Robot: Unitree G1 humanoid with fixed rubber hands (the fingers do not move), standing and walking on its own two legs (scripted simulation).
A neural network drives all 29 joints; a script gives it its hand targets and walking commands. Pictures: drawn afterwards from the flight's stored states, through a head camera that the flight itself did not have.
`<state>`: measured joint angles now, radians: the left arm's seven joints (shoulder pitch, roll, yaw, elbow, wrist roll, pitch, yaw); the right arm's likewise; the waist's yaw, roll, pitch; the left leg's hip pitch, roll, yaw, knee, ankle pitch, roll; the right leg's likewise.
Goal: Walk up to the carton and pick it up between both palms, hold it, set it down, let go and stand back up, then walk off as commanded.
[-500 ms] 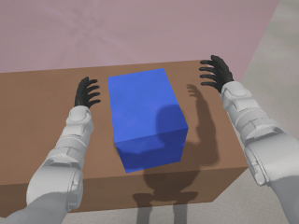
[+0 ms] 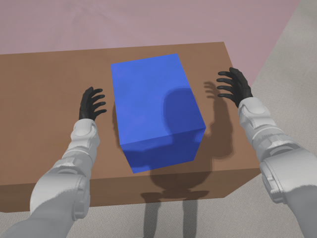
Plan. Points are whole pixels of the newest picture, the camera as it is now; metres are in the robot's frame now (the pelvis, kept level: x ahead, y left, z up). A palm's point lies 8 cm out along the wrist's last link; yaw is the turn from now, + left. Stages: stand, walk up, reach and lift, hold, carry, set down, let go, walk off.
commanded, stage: reach and lift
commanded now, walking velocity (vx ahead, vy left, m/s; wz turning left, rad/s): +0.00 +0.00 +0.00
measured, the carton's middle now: (154, 115) +0.48 +0.08 -0.07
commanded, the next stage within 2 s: none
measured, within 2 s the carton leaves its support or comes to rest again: neither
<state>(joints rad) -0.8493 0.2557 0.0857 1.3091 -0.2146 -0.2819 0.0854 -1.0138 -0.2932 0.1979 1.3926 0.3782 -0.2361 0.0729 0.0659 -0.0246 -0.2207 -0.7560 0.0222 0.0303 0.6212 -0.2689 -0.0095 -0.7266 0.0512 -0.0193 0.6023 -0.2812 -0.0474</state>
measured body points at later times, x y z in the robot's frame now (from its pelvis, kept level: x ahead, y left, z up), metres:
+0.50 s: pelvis +0.02 +0.01 -0.01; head +0.17 +0.02 +0.41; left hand +0.44 +0.23 -0.04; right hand +0.51 -0.13 +0.00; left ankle +0.00 +0.12 -0.71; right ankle -0.02 -0.09 -0.72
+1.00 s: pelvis +0.02 -0.01 -0.01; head +0.20 -0.03 +0.41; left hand +0.44 +0.21 -0.04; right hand +0.50 -0.09 -0.02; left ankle -0.01 +0.12 -0.71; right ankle -0.02 -0.09 -0.72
